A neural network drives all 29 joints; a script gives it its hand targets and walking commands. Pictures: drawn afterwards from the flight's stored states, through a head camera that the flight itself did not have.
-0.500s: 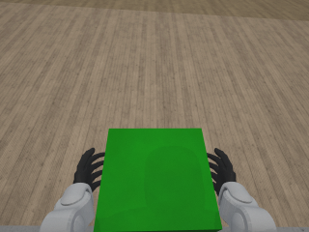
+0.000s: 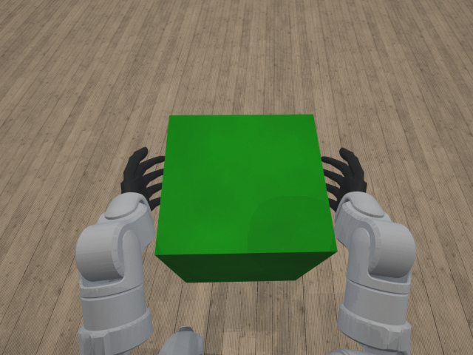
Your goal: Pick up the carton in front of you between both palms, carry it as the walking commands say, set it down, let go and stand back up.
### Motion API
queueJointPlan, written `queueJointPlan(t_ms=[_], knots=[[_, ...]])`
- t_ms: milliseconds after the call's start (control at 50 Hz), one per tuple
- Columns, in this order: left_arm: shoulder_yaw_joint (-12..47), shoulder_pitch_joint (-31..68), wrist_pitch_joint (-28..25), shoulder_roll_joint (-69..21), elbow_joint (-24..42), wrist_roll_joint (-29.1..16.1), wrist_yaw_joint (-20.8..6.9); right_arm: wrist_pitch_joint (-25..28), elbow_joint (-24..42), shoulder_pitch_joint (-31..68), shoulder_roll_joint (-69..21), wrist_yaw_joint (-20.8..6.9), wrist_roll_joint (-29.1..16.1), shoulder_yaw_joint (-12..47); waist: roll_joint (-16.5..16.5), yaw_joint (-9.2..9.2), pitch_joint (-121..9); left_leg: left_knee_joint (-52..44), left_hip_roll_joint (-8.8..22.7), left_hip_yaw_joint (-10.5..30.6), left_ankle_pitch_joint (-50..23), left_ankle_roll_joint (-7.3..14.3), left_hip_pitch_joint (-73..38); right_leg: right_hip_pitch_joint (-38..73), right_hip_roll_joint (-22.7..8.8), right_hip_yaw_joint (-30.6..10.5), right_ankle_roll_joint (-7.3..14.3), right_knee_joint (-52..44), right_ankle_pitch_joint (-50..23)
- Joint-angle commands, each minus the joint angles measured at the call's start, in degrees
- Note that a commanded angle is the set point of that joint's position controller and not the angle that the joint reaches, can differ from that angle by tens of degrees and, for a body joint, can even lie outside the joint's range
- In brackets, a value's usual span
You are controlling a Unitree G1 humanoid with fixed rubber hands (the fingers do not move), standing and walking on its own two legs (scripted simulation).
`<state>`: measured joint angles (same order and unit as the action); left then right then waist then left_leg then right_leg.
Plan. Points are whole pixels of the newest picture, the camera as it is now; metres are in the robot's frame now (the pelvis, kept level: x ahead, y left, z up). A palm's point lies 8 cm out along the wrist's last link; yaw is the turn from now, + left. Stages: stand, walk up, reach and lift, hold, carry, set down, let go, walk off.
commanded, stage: carry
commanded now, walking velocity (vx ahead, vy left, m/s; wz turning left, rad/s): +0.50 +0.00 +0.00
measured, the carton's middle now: (241, 209) +0.35 +0.01 +0.06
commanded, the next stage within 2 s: none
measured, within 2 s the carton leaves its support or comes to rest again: neither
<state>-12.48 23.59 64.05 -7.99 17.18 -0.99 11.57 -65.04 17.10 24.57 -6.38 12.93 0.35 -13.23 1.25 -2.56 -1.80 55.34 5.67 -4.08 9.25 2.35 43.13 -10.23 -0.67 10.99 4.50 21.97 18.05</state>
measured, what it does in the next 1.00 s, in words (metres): climbs: left foot, then right foot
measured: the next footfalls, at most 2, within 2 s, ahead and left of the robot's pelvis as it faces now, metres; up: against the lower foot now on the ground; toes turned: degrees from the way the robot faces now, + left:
left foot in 0.12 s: +0.29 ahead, +0.11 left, +0.02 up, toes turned +5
right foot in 0.54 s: +0.56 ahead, -0.08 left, +0.05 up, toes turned -3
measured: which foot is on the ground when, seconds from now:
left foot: up 0.00-0.10, down 0.12-0.54, up 0.56-0.98, down 1.00-1.00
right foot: down 0.00-0.16, up 0.18-0.52, down 0.54-1.00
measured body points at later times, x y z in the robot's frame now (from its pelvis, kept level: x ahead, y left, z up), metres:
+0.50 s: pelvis +0.34 +0.02 +0.01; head +0.43 +0.03 +0.46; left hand +0.70 +0.17 +0.12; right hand +0.69 -0.14 +0.13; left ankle +0.24 +0.11 -0.72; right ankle +0.48 -0.09 -0.68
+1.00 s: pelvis +0.67 +0.05 +0.03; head +0.70 +0.04 +0.48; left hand +0.97 +0.28 +0.17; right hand +1.05 -0.02 +0.16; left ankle +0.78 +0.15 -0.67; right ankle +0.52 -0.07 -0.69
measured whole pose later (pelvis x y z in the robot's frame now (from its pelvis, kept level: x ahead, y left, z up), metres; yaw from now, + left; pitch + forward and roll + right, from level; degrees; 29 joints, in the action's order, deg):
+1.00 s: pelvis +0.67 +0.05 +0.03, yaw +14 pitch +4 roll +2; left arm -15.2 27.0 62.9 -8.3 13.2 -0.3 11.8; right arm -63.6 11.4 29.6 -7.0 12.7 1.6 -15.2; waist 0.5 -0.4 -1.6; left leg 39.5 -1.4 -10.1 14.5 6.5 35.1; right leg -0.9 -7.2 17.1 -1.9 30.3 33.1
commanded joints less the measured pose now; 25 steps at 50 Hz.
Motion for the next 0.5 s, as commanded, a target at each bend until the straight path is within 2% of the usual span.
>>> queueJointPlan(t_ms=[0,40,60,80,100,120,140,160,180,200,220,260,280,360,420,460,480], knots=[[30.92,33.57,-2.31,-30.48,0.75,-8.93,0.52,2.73,-0.05,33.70,-33.10,0.07,-8.24,31.11,-7.98,-1.35,-14.42,-8.96,-1.53,-3.30,-1.42,0.84,1.93,15.56,-12.15,-9.32,7.32,-4.39,-23.17],[30.16,35.75,-2.90,-31.25,-0.93,-8.62,0.93,3.30,-1.46,35.70,-33.65,0.08,-8.37,30.32,-9.26,-1.24,-14.05,-14.34,-3.08,-4.98,-0.92,2.15,-2.52,16.00,-11.76,-7.72,6.20,-2.86,-29.00],[30.03,36.50,-3.10,-31.82,-1.45,-8.48,1.10,3.53,-2.07,36.05,-33.91,0.09,-8.37,29.87,-9.93,-0.18,-14.86,-16.98,-4.59,-6.03,0.13,3.12,-6.95,15.79,-11.42,-5.90,5.07,0.19,-36.82],[30.03,36.81,-3.25,-32.39,-1.50,-8.36,1.23,3.73,-2.50,36.10,-34.06,0.03,-8.43,29.44,-10.51,1.97,-16.97,-18.51,-7.37,-7.99,1.45,3.85,-13.87,15.41,-11.23,-3.79,3.72,6.49,-47.77],[30.16,36.93,-3.22,-32.97,-1.43,-8.35,1.26,3.91,-3.65,34.57,-34.22,-0.04,-8.32,29.05,-7.73,5.52,-21.52,-23.59,-10.26,-10.63,-0.93,3.70,-26.31,13.29,-8.94,0.02,1.39,18.05,-51.40],[30.16,37.94,-3.21,-33.19,-0.89,-7.99,1.33,4.08,-4.12,33.63,-34.94,-0.19,-8.28,28.84,-2.50,8.72,-27.11,-24.53,-5.64,-2.34,-1.29,4.07,-42.01,3.33,-6.87,-0.96,-0.89,31.33,-37.99],[30.50,35.48,-2.92,-34.92,-0.86,-8.63,1.04,4.33,-3.53,34.40,-33.66,-0.03,-8.90,28.78,14.31,7.74,-37.10,-26.32,11.63,27.90,-3.35,13.48,-61.57,-15.62,-0.90,-4.08,-3.64,48.75,-12.02],[30.08,36.96,-2.99,-34.61,0.63,-8.80,0.95,4.43,-3.16,33.00,-36.27,-0.23,-9.70,30.21,18.69,8.96,-37.06,-33.85,13.91,40.03,-9.14,16.29,-66.67,-28.13,5.67,-9.05,-3.87,60.63,10.60],[30.05,37.44,-3.14,-35.97,1.07,-8.86,1.04,4.54,-0.18,34.12,-37.47,-0.65,-11.38,31.49,14.16,8.60,-34.03,-30.81,13.11,35.22,-16.55,15.74,-66.69,-34.83,3.17,-12.89,-2.21,66.28,9.71],[29.18,36.82,-3.37,-36.66,2.13,-8.54,1.04,4.87,2.63,35.67,-39.81,-1.23,-12.76,33.68,6.59,8.97,-32.15,-27.44,12.11,29.45,-23.43,13.78,-64.88,-37.41,1.23,-13.28,-1.32,65.27,8.57],[29.04,36.30,-3.66,-37.53,2.98,-7.79,0.97,5.41,5.45,37.00,-41.32,-1.78,-13.93,35.47,2.95,8.66,-30.14,-26.84,11.46,25.46,-26.30,12.29,-62.14,-38.40,-0.13,-13.28,-0.82,61.80,6.78],[29.62,35.05,-4.65,-38.59,4.86,-7.04,0.52,6.56,9.78,38.94,-43.34,-2.84,-16.14,38.42,2.93,7.47,-29.82,-29.13,10.31,20.86,-21.47,10.08,-59.93,-37.19,-1.26,-13.00,-0.88,55.93,4.49],[30.26,34.06,-5.05,-38.50,5.91,-6.64,0.42,7.02,11.33,38.75,-43.48,-3.21,-16.95,39.54,3.68,7.12,-29.86,-29.72,10.38,19.94,-20.54,9.96,-59.92,-37.49,-1.39,-12.32,-1.12,53.81,4.68],[32.75,31.16,-5.67,-36.34,8.70,-6.27,0.43,7.24,13.86,35.70,-40.73,-3.72,-17.91,41.22,4.78,7.38,-27.39,-30.90,8.75,13.72,-25.30,10.49,-59.09,-39.68,-1.42,-8.47,-2.19,41.24,2.63],[33.30,30.89,-4.97,-33.29,8.75,-6.68,0.43,6.33,11.74,33.72,-37.22,-3.48,-16.41,40.09,7.13,6.79,-23.66,-33.33,5.58,7.54,-25.71,9.19,-50.42,-29.08,-0.01,-5.15,-1.98,24.91,-3.80],[33.01,30.38,-4.20,-31.90,7.36,-6.76,0.52,5.42,9.37,32.65,-35.01,-3.17,-15.03,38.75,8.32,5.87,-21.97,-32.67,4.50,5.13,-30.99,8.04,-47.32,-21.49,2.14,-1.89,-1.66,16.94,-6.21],[32.60,30.05,-3.72,-31.37,6.20,-6.74,0.52,4.93,8.16,32.07,-34.09,-2.93,-14.33,38.01,8.82,4.26,-22.52,-28.98,4.30,3.79,-38.53,7.12,-46.46,-16.31,3.91,-0.20,-1.42,14.42,-6.78]])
